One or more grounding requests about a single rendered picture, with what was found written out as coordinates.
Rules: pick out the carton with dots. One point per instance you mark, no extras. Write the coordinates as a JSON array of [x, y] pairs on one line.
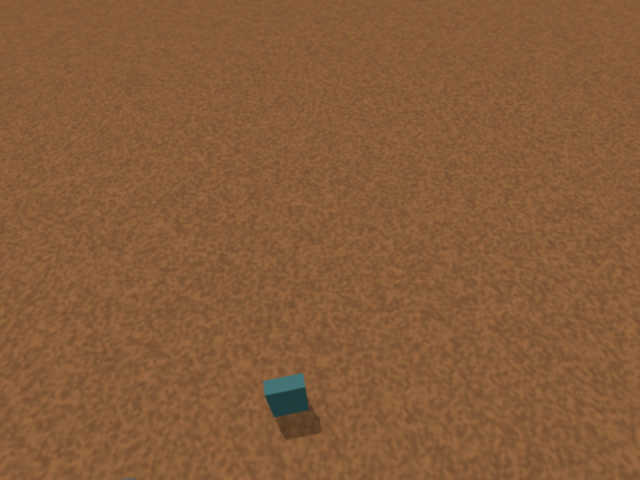
[[286, 395]]

